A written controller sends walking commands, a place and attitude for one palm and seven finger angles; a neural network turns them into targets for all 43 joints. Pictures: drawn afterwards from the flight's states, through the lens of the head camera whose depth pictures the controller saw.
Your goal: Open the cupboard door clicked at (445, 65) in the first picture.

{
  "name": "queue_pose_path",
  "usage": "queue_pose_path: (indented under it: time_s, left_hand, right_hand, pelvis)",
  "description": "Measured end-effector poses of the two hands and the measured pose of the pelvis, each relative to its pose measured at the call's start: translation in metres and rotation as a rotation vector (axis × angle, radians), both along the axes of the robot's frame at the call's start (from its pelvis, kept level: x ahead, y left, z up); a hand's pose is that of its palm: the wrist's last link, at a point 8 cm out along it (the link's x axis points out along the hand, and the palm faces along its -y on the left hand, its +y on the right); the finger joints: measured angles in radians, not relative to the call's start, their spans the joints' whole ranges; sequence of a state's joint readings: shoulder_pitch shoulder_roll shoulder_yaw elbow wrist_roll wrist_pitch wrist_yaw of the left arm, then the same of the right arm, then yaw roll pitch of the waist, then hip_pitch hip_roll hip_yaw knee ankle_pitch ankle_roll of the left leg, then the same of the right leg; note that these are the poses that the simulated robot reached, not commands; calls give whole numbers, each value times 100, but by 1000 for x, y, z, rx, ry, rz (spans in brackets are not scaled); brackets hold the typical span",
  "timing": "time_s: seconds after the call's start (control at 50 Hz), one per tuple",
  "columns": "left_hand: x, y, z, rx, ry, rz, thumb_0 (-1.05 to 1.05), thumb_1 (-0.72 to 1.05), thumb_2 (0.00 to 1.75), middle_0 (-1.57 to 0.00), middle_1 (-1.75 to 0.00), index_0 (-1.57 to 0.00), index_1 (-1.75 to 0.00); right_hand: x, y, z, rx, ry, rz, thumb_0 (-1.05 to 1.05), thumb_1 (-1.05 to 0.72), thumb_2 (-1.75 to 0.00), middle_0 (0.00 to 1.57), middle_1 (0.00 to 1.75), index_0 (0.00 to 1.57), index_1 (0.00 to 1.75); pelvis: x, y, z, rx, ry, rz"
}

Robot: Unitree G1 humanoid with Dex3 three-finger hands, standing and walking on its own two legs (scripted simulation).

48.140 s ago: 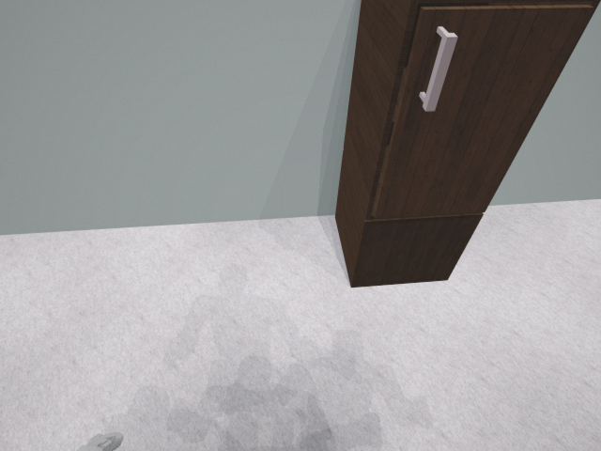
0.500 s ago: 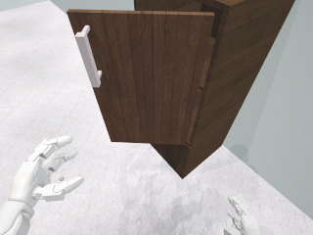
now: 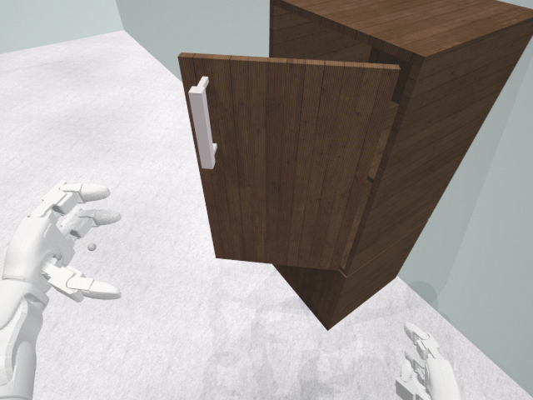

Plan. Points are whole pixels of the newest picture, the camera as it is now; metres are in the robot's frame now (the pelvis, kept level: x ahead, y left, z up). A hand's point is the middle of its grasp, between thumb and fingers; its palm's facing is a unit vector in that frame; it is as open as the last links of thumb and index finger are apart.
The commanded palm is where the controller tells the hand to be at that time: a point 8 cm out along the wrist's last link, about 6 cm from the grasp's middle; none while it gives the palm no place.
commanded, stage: raise the hand with hooked fingers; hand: left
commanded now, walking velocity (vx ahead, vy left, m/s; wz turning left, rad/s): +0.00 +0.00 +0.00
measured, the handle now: (206, 124) +0.54 +0.16 +0.15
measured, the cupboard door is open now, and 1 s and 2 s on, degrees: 48 48 48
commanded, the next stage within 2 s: move the hooked fingers beside the handle in 0.80 s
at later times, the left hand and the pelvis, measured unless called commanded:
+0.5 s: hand (73, 211) +0.30 +0.28 +0.16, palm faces -0.01 -1.00 -0.07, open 14.0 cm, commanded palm +0.26 +0.33 +0.18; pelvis +0.00 +0.01 +0.01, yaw +0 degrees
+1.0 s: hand (77, 208) +0.30 +0.28 +0.17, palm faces +0.06 -1.00 -0.07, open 13.9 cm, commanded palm +0.27 +0.32 +0.17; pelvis +0.00 -0.01 +0.01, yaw +0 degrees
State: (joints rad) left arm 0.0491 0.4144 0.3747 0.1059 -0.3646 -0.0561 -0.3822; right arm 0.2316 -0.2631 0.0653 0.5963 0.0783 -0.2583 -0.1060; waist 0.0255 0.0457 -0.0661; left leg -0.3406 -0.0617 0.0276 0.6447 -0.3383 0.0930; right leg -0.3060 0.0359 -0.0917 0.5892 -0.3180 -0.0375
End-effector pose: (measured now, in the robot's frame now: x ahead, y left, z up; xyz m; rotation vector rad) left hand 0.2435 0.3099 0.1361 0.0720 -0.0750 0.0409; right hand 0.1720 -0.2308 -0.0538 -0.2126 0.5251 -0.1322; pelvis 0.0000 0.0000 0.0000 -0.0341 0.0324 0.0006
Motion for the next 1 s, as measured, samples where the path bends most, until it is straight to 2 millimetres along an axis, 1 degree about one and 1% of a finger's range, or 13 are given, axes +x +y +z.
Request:
queue_pose_path:
  time_s: [0.06, 0.1, 0.14, 0.18, 0.26, 0.3, 0.36, 0.42, 0.5, 0.6, 0.68, 0.84, 1.0]
  left_hand:
    - [4, 4, -5, -1, 87, -20, -1, -44, 32, -29, -116, -30, -117]
    - [5, 5, -3, 6, 104, -26, -1, -46, 32, -29, -117, -30, -118]
    - [6, 9, 5, 15, 77, -22, -1, -47, 31, -29, -118, -30, -118]
    - [8, 15, 18, 21, 22, -9, -1, -48, 31, -30, -119, -30, -119]
    - [15, 33, 42, 21, -48, 26, -1, -49, 30, -30, -119, -31, -120]
    - [21, 41, 47, 13, -28, 33, -1, -49, 30, -30, -120, -30, -120]
    - [30, 46, 44, 8, 42, 21, -1, -50, 30, -30, -120, -30, -120]
    - [36, 40, 37, 8, 92, -18, -1, -50, 30, -29, -120, -30, -120]
    - [35, 29, 32, 0, 70, -53, -1, -50, 30, -29, -120, -30, -120]
    - [32, 30, 35, -10, 14, -9, -1, -50, 30, -30, -120, -30, -120]
    - [32, 33, 37, -3, 30, 23, -1, -50, 30, -30, -120, -30, -120]
    - [31, 19, 40, 9, 44, -20, -1, -50, 30, -30, -120, -30, -120]
    - [30, 18, 40, -5, 50, 18, -1, -50, 30, -30, -120, -30, -120]
  right_hand:
    - [1, 10, 0, 12, 4, 13, 1, -90, -90, 20, 30, 21, 30]
    - [0, 15, -1, 13, 15, 22, 1, -90, -90, 20, 30, 21, 30]
    - [-2, 19, -1, 11, 28, 30, 1, -90, -90, 20, 30, 21, 30]
    - [-4, 22, -1, 6, 43, 38, 1, -90, -90, 20, 30, 21, 30]
    - [-8, 24, -3, 1, 71, 42, 1, -90, -90, 20, 30, 21, 30]
    - [-10, 23, -4, 1, 84, 36, 1, -90, -90, 20, 30, 21, 30]
    - [-13, 19, -6, 0, 98, 23, 1, -90, -90, 20, 30, 21, 30]
    - [-15, 15, -6, -2, 105, 13, 1, -90, -90, 20, 30, 21, 30]
    - [-16, 10, -4, -10, 105, 3, 1, -90, -90, 20, 30, 21, 30]
    - [-14, 7, 0, -20, 102, 7, 1, -90, -90, 20, 30, 21, 30]
    - [-10, 6, 0, -16, 100, 13, 1, -90, -90, 20, 30, 21, 30]
    - [-2, 5, -2, 6, 88, 16, 1, -90, -90, 20, 30, 21, 30]
    - [-2, -4, -3, 16, 85, 12, 1, -90, -90, 20, 30, 21, 30]
  pelvis:
    - [-2, 5, 2, 1, -7, 3]
    - [-3, 7, 4, 1, -13, 2]
    - [-3, 8, 5, 2, -19, 2]
    - [-2, 9, 6, 2, -26, 3]
    - [-2, 10, 8, 2, -35, 9]
    - [-2, 11, 9, 2, -35, 12]
    - [-2, 13, 10, 3, -29, 14]
    - [-2, 15, 10, 4, -22, 10]
    - [1, 15, 11, 6, -20, -1]
    - [4, 11, 11, 7, -27, -2]
    - [3, 8, 12, 8, -28, 4]
    - [4, 2, 12, 11, -26, 5]
    - [3, -8, 12, 16, -29, 5]
